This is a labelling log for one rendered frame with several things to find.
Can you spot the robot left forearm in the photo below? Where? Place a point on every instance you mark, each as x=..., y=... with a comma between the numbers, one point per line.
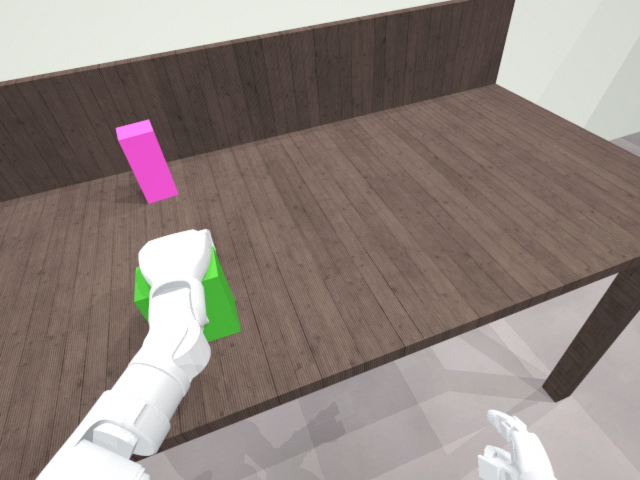
x=133, y=417

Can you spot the robot left hand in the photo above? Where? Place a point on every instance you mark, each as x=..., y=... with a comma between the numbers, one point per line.
x=183, y=253

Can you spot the robot right hand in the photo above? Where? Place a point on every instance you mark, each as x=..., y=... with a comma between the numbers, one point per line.
x=527, y=452

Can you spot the left robot upper arm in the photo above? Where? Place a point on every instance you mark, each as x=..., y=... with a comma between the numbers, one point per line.
x=88, y=461

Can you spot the table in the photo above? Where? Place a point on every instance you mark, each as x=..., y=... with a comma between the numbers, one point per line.
x=370, y=192

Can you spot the sponge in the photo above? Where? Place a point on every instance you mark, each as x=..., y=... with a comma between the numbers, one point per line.
x=220, y=304

